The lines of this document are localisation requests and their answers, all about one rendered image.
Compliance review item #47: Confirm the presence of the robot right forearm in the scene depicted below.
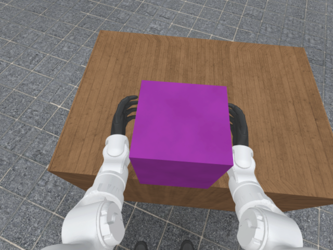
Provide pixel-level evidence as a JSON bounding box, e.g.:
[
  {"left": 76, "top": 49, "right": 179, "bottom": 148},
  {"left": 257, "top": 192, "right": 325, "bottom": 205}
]
[{"left": 227, "top": 145, "right": 303, "bottom": 246}]

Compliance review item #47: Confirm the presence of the robot left upper arm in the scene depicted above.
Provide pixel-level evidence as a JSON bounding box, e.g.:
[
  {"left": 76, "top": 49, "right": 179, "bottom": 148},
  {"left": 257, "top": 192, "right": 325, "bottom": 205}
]
[{"left": 41, "top": 200, "right": 125, "bottom": 250}]

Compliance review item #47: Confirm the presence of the robot right upper arm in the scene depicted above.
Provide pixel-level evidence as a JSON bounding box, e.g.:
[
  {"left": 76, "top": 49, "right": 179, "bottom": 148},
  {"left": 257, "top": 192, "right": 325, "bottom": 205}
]
[{"left": 237, "top": 207, "right": 319, "bottom": 250}]

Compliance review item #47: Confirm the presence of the robot left forearm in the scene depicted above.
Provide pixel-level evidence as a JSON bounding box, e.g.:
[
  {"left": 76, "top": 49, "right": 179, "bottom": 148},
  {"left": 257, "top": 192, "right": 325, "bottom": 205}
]
[{"left": 61, "top": 134, "right": 130, "bottom": 243}]

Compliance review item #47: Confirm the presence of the right robot hand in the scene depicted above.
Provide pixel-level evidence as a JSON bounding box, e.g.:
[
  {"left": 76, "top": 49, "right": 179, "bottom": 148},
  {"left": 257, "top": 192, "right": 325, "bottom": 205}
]
[{"left": 228, "top": 103, "right": 249, "bottom": 147}]

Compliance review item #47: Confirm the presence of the pedestal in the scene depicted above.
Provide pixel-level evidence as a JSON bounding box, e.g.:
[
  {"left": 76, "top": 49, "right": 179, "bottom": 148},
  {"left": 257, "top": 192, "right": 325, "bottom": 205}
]
[{"left": 47, "top": 30, "right": 333, "bottom": 212}]

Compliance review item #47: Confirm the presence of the carton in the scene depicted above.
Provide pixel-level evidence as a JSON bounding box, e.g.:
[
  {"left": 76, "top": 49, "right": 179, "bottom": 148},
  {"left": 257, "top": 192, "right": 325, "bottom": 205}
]
[{"left": 129, "top": 80, "right": 234, "bottom": 189}]

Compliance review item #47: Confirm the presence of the left robot hand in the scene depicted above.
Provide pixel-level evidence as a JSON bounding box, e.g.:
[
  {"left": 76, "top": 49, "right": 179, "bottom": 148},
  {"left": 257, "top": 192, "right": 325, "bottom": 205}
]
[{"left": 111, "top": 95, "right": 138, "bottom": 135}]

